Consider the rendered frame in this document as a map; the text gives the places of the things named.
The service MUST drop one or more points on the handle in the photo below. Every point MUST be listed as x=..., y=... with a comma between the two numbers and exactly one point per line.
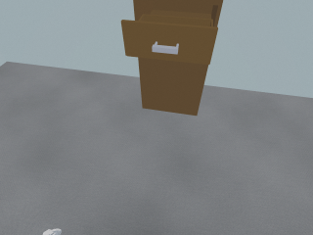
x=165, y=49

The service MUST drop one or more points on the cabinet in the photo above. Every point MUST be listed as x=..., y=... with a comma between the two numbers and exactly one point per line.
x=171, y=86

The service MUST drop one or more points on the drawer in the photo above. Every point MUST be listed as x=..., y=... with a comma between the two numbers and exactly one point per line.
x=196, y=38

